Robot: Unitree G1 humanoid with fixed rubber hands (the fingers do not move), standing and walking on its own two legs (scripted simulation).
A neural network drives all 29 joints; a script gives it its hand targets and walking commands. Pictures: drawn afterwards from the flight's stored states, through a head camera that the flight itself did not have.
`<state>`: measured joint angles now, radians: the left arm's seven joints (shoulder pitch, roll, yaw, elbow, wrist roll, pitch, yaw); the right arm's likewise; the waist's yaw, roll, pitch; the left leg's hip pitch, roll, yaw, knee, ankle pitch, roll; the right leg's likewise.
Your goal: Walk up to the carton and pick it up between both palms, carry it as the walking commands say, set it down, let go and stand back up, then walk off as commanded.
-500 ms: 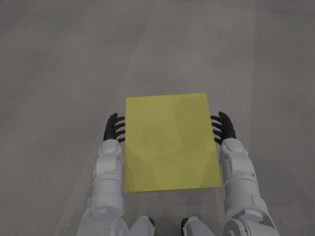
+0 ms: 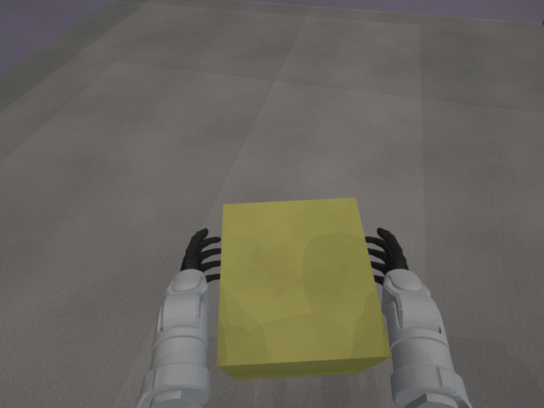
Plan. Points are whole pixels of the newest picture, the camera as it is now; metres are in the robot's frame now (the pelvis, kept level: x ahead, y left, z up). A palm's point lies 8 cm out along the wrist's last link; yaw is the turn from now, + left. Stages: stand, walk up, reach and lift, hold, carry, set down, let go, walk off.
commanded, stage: reach and lift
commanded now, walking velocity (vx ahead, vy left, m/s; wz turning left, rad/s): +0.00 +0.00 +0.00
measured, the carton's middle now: (293, 292) +0.32 +0.00 -0.08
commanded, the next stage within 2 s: hold in 1.48 s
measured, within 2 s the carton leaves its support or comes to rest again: neither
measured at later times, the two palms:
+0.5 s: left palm (179, 272) +0.29 +0.16 +0.06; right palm (404, 267) +0.30 -0.15 +0.06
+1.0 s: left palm (180, 271) +0.29 +0.16 +0.06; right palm (405, 271) +0.29 -0.15 +0.06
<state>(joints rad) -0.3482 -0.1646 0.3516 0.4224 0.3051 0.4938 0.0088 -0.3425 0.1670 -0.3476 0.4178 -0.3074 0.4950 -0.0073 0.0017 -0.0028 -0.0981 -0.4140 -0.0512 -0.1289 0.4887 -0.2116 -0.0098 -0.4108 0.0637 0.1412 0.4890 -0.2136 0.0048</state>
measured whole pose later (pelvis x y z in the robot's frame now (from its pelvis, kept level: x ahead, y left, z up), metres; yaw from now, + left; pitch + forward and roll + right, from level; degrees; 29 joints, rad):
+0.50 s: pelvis +0.01 +0.00 +0.01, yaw +1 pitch -5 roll +0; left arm -0.28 -0.16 0.28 0.28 0.29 0.71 0.01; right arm -0.29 0.16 -0.27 0.30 -0.30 0.71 -0.01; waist 0.01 -0.01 -0.05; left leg -0.08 -0.05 -0.14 0.36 -0.19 0.00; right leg -0.07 0.05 0.13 0.35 -0.19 0.00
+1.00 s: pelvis +0.00 +0.00 +0.01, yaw +0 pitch -6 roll +0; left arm -0.32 -0.16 0.28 0.30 0.31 0.73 0.01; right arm -0.30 0.16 -0.28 0.30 -0.32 0.74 0.00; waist 0.01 0.00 -0.02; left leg -0.06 -0.05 -0.12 0.36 -0.18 0.00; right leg -0.06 0.04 0.13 0.36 -0.19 0.00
